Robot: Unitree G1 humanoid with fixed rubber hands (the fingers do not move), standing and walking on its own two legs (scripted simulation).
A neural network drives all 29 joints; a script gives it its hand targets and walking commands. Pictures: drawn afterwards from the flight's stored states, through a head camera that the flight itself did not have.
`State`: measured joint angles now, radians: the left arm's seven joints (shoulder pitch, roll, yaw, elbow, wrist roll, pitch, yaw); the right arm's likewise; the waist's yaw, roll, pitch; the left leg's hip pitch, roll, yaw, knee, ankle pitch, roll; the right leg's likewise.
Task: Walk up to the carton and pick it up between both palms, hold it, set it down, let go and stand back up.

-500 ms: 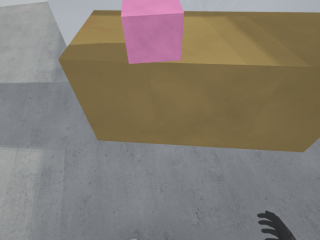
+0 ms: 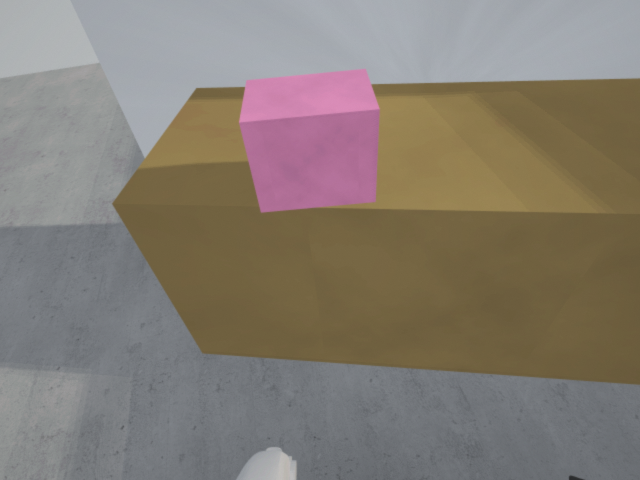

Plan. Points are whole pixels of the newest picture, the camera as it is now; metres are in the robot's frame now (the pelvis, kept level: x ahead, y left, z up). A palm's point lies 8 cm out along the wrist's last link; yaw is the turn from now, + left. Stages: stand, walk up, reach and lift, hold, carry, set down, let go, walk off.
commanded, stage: walk up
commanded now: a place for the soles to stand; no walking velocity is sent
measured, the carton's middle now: (312, 142) +0.75 +0.07 +0.05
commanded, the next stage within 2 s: none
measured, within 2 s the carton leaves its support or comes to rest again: neither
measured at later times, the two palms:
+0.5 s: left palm (106, 341) +0.34 +0.39 -0.06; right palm (524, 473) +0.18 -0.21 -0.06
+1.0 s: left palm (100, 318) +0.39 +0.43 -0.08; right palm (466, 303) +0.44 -0.20 -0.08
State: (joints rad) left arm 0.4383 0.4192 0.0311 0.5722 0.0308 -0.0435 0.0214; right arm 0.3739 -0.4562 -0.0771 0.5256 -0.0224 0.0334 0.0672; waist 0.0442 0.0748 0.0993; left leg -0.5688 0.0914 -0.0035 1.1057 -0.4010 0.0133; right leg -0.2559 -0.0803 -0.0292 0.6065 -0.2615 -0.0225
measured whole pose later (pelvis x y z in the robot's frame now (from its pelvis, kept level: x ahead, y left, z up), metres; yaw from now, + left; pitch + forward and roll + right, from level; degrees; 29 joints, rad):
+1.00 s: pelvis +0.31 +0.11 -0.01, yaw -1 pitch -4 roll +1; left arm 0.30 0.44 0.03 0.62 -0.01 0.03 -0.01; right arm 0.26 -0.47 -0.03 0.61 0.01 0.02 -0.01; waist 0.06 0.02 0.10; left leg -0.34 0.05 0.01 0.66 -0.26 -0.01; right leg -0.35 -0.05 -0.02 0.75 -0.32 0.01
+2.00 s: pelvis +0.33 +0.13 +0.02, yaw -4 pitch -2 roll +0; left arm 0.10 0.36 0.03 1.07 -0.02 0.00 -0.03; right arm 0.11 -0.39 -0.03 1.02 0.01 -0.01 0.01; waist -0.01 0.01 0.07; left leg -0.21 0.07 0.06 0.39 -0.14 -0.04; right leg -0.19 -0.02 0.04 0.40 -0.17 0.03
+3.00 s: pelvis +0.32 +0.13 -0.01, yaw -3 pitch -5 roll +0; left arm -0.04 0.27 0.07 0.46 0.06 0.52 0.01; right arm 0.00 -0.33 -0.15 0.81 -0.01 -0.02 0.08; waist -0.02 -0.01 0.21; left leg -0.29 0.07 0.05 0.65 -0.26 -0.04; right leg -0.28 -0.05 0.01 0.68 -0.31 0.03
